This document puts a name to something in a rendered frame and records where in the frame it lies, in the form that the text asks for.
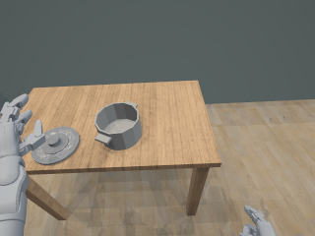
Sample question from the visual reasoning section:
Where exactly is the lid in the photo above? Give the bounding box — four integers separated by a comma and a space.
31, 126, 80, 165

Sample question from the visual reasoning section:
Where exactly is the robot left forearm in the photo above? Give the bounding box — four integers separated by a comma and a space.
0, 155, 30, 236

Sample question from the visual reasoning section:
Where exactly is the robot right hand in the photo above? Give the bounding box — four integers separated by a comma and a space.
239, 206, 277, 236

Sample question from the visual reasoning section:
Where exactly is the pot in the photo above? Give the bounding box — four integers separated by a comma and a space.
94, 101, 142, 150

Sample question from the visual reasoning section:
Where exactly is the table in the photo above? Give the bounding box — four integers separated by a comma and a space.
20, 80, 221, 220

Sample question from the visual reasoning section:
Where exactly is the knob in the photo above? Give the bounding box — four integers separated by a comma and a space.
46, 135, 60, 147

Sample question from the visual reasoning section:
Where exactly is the robot left hand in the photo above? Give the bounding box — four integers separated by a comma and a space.
0, 93, 46, 158

